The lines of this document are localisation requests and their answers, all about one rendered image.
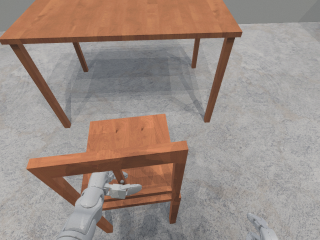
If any robot left hand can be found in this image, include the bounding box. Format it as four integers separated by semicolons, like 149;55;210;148
87;170;142;199

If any robot left forearm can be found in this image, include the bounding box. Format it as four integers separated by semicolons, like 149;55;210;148
56;187;105;240

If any robot right hand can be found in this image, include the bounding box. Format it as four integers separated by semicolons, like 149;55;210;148
246;213;279;240

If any chair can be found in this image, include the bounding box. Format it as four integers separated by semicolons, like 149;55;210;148
26;113;189;233

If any table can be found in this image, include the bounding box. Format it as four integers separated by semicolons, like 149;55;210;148
0;0;243;128

